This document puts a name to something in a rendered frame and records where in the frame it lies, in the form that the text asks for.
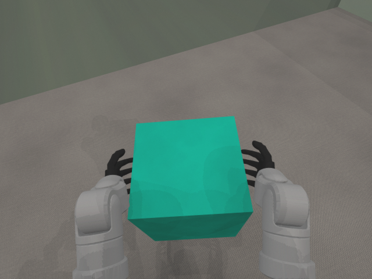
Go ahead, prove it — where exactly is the right robot hand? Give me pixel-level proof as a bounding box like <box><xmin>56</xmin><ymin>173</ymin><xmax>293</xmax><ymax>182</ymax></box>
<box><xmin>241</xmin><ymin>141</ymin><xmax>275</xmax><ymax>187</ymax></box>

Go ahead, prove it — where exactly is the carton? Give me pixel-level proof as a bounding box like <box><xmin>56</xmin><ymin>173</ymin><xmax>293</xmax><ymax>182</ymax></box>
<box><xmin>127</xmin><ymin>116</ymin><xmax>253</xmax><ymax>241</ymax></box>

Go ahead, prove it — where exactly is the left robot hand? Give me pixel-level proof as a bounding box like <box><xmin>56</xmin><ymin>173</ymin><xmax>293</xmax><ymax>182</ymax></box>
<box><xmin>105</xmin><ymin>149</ymin><xmax>133</xmax><ymax>194</ymax></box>

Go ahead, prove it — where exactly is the right robot forearm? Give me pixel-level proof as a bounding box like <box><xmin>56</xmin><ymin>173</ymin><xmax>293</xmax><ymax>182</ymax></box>
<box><xmin>253</xmin><ymin>168</ymin><xmax>316</xmax><ymax>279</ymax></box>

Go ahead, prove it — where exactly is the left robot forearm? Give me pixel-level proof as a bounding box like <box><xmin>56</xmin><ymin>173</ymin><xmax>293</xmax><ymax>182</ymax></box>
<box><xmin>73</xmin><ymin>175</ymin><xmax>130</xmax><ymax>279</ymax></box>

